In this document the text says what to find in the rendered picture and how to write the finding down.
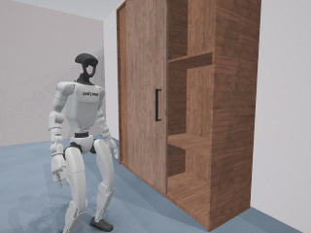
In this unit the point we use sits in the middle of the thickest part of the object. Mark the humanoid robot head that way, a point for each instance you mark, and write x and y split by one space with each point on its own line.
86 60

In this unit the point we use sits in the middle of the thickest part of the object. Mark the right robot forearm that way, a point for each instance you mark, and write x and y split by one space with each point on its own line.
55 136

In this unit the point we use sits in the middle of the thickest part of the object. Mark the robot right shin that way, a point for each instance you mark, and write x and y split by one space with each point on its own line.
72 220

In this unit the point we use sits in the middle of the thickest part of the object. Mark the left robot forearm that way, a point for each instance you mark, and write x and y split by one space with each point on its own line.
104 128

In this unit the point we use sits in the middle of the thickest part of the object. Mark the handle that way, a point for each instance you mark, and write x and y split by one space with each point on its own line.
156 104

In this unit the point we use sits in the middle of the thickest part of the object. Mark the robot right upper arm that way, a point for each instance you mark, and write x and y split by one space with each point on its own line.
62 91

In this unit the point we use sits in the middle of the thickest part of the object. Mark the robot right hand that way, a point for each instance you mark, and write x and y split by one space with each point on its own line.
59 164

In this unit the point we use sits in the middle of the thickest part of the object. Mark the wardrobe door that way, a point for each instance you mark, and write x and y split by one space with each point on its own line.
147 61
124 115

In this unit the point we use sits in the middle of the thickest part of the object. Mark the robot left upper arm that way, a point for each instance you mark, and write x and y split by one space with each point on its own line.
101 95

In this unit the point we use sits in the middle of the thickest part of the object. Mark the robot left hand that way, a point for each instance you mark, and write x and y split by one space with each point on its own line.
111 144

